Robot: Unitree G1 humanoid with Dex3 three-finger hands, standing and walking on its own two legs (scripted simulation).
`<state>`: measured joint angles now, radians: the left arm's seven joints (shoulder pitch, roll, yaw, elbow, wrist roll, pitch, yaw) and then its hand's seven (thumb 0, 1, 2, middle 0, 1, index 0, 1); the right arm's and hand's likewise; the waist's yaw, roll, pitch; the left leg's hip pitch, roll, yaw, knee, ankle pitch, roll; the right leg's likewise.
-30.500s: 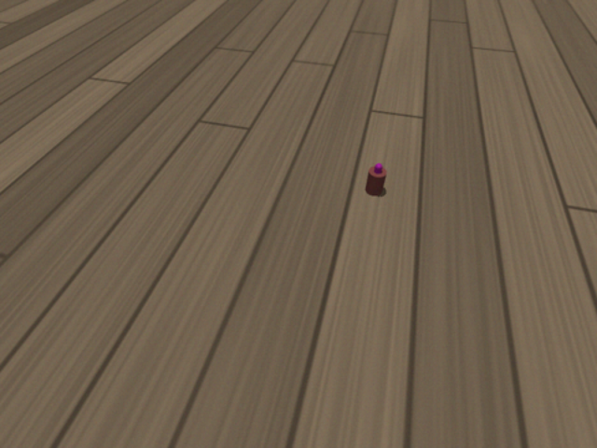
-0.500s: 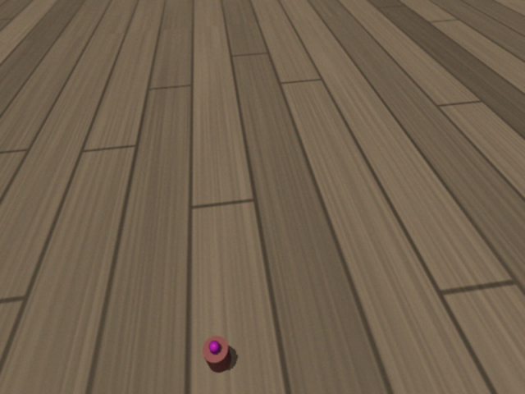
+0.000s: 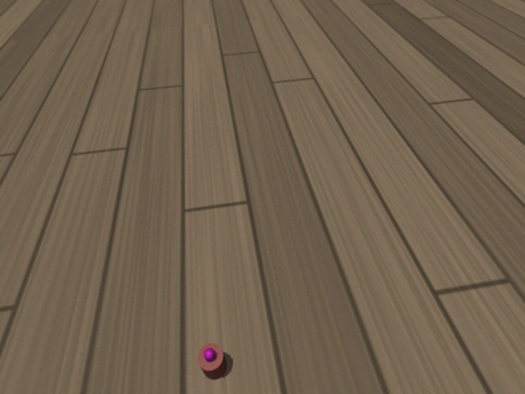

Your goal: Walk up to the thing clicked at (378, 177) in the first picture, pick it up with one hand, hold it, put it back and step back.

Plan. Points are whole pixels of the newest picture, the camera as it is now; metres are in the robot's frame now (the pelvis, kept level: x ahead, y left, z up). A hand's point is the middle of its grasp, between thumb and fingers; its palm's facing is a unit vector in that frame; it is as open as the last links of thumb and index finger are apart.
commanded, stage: stand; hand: left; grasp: from the side
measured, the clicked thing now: (212, 359) +0.36 +0.20 -0.70
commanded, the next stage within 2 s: step back in 0.60 s
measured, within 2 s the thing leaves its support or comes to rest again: neither
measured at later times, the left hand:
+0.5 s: hand out of the picture +0.08 +0.25 -0.16, palm faces -0.02 -0.94 -0.34, open 7.4 cm
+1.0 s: hand out of the picture +0.05 +0.28 -0.17, palm faces -0.04 -0.92 -0.40, open 7.4 cm
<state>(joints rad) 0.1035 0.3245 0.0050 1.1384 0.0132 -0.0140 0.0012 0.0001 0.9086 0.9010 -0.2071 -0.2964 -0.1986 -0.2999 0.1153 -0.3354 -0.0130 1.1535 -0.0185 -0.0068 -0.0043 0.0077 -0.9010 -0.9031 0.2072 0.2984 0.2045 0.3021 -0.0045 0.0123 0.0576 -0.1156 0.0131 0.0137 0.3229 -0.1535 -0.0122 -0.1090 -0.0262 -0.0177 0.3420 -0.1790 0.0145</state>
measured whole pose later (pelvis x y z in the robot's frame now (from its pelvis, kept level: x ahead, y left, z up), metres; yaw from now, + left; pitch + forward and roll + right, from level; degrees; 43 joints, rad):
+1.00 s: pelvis -0.05 +0.01 -0.02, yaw +0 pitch -2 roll +1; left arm 0.07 0.37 0.06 0.96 0.03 0.03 0.00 0.00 0.91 0.90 -0.21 -0.30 -0.20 -0.30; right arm 0.08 -0.42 -0.07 0.98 0.00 0.07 0.02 0.01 -0.90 -0.90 0.21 0.30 0.20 0.30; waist -0.01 0.00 0.18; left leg -0.41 -0.07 -0.04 0.94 -0.48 0.03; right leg -0.35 -0.05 0.00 0.61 -0.23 0.00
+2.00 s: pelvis -0.26 +0.10 -0.02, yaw -1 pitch -3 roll +1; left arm 0.11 0.38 0.07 0.78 0.04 0.09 0.00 0.00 0.91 0.90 -0.21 -0.30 -0.20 -0.30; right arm 0.18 -0.37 -0.06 0.87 -0.04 0.03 -0.01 0.01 -0.90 -0.90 0.21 0.30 0.21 0.30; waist -0.01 -0.08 0.19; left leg -0.20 -0.04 -0.03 0.60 -0.36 0.02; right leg -0.49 0.07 0.13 0.86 -0.43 0.00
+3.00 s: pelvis -0.57 +0.02 -0.04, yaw -7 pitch -2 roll +0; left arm 0.20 0.45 0.09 0.82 0.02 0.08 -0.02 0.00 0.91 0.90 -0.21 -0.30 -0.20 -0.30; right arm 0.12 -0.41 -0.05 0.76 -0.04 0.02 -0.03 0.01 -0.89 -0.90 0.21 0.30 0.21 0.30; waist 0.02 -0.06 0.18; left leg -0.45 0.08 0.02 0.65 -0.17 -0.02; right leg -0.29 0.00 0.10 0.83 -0.48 0.02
